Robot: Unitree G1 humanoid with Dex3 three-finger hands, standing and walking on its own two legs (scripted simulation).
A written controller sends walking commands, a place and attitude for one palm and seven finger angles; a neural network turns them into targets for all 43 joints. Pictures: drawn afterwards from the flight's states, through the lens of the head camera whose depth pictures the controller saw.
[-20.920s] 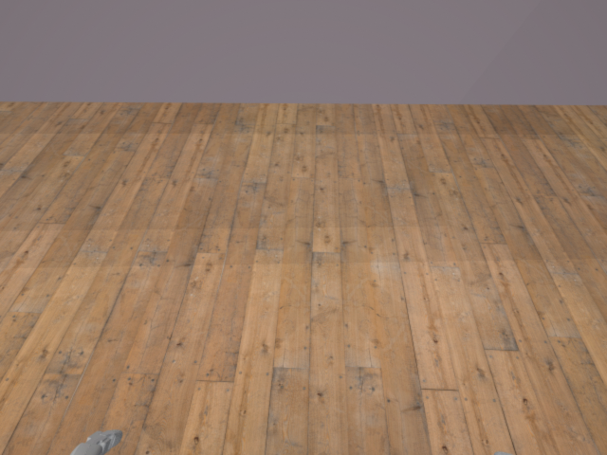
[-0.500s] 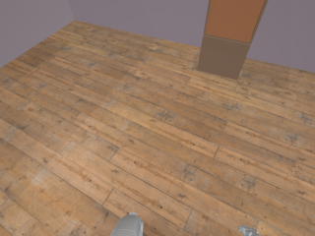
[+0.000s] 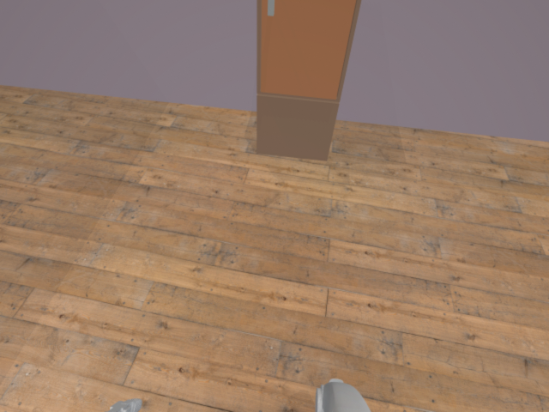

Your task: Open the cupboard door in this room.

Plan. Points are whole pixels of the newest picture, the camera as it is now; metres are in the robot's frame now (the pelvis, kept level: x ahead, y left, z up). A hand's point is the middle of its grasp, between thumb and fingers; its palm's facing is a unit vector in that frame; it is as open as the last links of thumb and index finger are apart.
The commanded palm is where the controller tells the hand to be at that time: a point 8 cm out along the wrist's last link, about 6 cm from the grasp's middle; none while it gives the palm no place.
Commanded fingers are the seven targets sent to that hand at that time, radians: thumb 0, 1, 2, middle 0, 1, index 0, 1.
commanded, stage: turn or walk to find it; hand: left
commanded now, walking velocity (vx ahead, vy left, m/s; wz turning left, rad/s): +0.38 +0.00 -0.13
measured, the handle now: out of the picture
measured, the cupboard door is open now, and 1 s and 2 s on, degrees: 0 0 0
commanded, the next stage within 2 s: stand and wait in 0.50 s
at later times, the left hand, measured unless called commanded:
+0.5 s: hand (206, 341) +0.27 +0.13 -0.15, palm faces +0.02 -0.96 -0.26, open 7.1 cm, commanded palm none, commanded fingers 0.00 0.90 0.90 -0.20 -0.30 -0.20 -0.30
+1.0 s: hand (203, 314) +0.33 +0.15 -0.19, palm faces +0.03 -0.99 -0.15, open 7.4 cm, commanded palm none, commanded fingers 0.00 0.90 0.90 -0.20 -0.30 -0.20 -0.30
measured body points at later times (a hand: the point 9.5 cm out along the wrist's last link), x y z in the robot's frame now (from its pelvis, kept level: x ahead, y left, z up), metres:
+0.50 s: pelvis +0.21 -0.07 +0.00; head +0.21 -0.09 +0.45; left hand +0.27 +0.18 -0.13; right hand +0.23 -0.30 -0.16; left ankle +0.27 +0.10 -0.66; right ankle +0.18 -0.13 -0.74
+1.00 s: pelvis +0.34 -0.01 +0.00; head +0.35 +0.00 +0.44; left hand +0.33 +0.20 -0.17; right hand +0.43 -0.24 -0.14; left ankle +0.40 +0.07 -0.74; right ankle +0.32 -0.17 -0.70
